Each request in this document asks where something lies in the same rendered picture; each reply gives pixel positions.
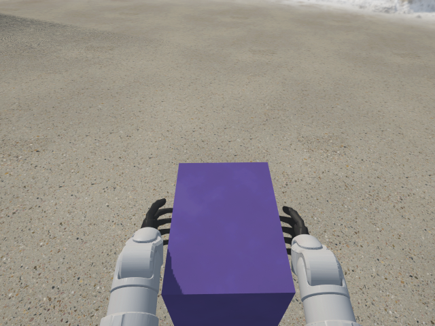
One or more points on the carton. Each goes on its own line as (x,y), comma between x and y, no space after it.
(227,263)

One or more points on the left robot hand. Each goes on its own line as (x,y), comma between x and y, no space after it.
(154,213)

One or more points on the right robot hand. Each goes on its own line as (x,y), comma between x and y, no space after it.
(297,223)

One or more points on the robot right forearm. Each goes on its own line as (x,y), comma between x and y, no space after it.
(322,285)

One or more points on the robot left forearm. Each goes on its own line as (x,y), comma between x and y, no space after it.
(136,281)

